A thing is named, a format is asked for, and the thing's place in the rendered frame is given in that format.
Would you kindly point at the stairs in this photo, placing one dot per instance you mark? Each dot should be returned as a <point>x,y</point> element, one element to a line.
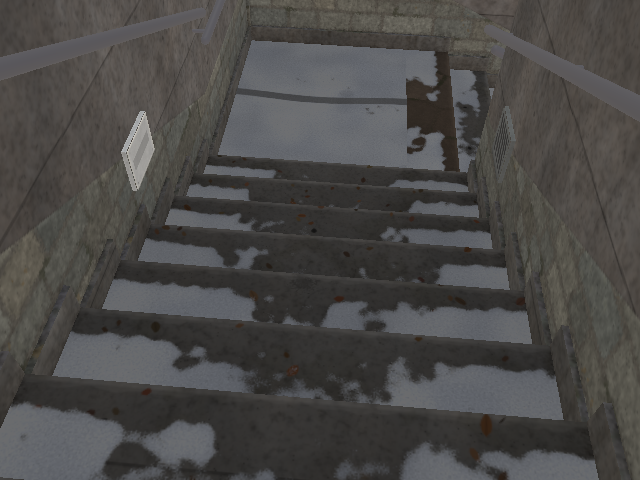
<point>471,100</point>
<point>300,320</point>

